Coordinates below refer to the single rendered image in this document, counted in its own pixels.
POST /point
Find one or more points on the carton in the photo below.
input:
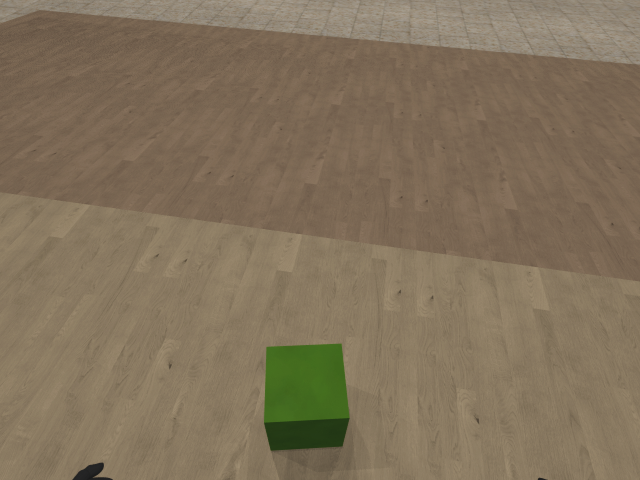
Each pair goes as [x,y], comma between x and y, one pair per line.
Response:
[306,403]

